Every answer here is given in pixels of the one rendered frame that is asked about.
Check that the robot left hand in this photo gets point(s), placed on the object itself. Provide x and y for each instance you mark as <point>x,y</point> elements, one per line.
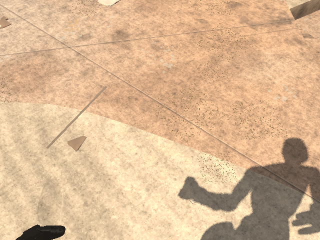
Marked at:
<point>48,232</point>

